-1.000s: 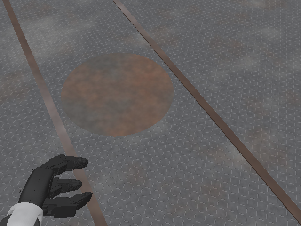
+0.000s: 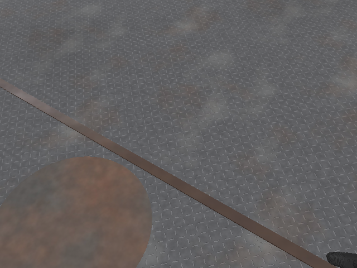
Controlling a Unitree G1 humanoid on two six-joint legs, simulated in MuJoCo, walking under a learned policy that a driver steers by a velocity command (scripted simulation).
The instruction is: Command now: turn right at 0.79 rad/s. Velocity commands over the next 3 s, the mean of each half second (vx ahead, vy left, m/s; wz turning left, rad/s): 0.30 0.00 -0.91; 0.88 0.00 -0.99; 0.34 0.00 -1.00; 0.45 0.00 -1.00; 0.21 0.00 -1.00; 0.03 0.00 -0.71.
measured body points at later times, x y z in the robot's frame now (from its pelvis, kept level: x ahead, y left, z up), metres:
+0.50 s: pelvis +0.05 -0.03 +0.01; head +0.05 -0.03 +0.46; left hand +0.33 +0.14 -0.07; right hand -0.04 -0.32 -0.11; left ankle +0.02 +0.12 -0.74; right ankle +0.04 -0.20 -0.66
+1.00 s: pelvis +0.25 -0.33 -0.01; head +0.27 -0.38 +0.44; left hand +0.44 -0.12 -0.12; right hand +0.23 -0.67 -0.08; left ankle +0.52 -0.40 -0.67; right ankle +0.10 -0.24 -0.74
